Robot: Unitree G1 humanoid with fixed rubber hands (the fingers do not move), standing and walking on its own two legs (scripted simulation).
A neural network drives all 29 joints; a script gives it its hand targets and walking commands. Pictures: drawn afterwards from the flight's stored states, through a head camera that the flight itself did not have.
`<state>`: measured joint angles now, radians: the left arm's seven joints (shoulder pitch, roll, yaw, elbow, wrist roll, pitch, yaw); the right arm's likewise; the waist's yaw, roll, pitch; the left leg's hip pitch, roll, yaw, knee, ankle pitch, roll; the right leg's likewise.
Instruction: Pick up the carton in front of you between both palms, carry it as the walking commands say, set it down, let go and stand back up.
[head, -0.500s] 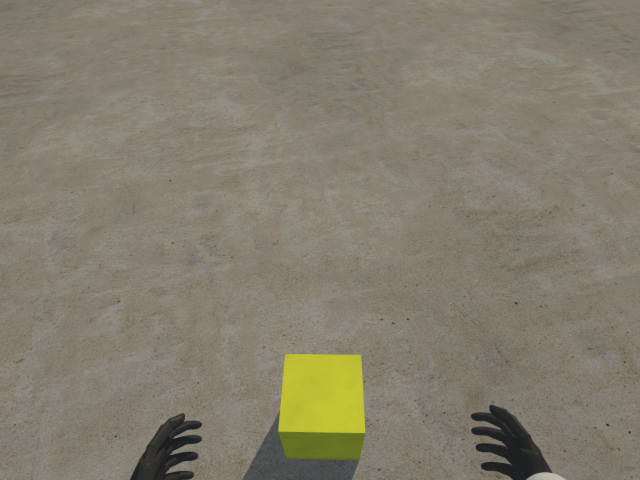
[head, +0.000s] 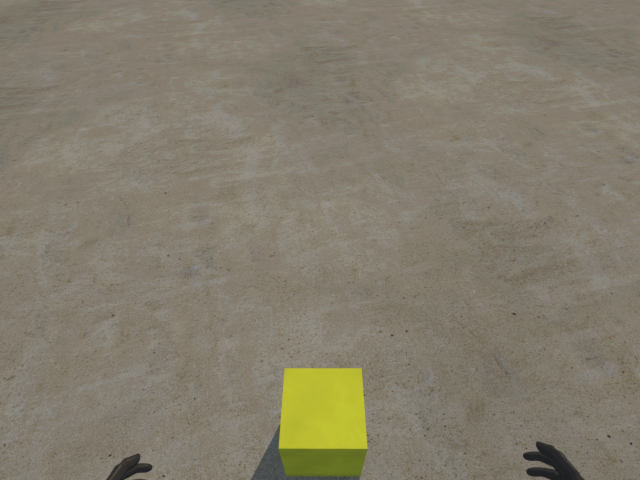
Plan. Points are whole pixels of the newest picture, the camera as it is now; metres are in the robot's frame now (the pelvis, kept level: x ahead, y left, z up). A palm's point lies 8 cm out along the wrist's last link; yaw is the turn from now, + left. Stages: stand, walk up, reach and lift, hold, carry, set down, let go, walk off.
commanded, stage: stand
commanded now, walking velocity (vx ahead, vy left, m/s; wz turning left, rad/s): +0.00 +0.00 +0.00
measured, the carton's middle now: (323, 423) +0.43 +0.02 -0.65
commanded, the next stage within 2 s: none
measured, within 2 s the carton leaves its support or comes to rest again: neither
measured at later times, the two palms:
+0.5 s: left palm out of the picture +0.11 +0.30 -0.09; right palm out of the picture +0.11 -0.30 -0.09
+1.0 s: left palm out of the picture +0.07 +0.30 -0.09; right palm out of the picture +0.07 -0.31 -0.09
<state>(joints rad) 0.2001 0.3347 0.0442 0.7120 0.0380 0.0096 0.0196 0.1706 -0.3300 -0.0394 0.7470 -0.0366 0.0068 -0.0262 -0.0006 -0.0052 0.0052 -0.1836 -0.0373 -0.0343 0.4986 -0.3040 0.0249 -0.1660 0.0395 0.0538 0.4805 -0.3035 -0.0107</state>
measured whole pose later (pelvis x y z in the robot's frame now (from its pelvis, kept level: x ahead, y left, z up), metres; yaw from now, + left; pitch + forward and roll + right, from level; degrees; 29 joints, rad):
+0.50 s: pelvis +0.00 +0.00 +0.01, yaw +0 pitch -2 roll +0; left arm 0.17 0.36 0.01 0.87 0.03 0.00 0.03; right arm 0.14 -0.36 -0.01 0.91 -0.03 -0.01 -0.03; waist 0.00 0.00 0.01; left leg -0.12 -0.04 -0.03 0.41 -0.25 0.03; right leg -0.11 0.03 0.05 0.41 -0.26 -0.01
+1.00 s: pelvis -0.02 -0.01 +0.01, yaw +0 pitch -3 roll +0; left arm 0.15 0.37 0.01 0.98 0.02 -0.01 0.02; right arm 0.13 -0.38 -0.01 1.01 -0.02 -0.01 -0.02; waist 0.00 0.00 0.02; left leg -0.10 -0.03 -0.04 0.35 -0.20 0.02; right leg -0.09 0.03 0.05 0.34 -0.21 -0.01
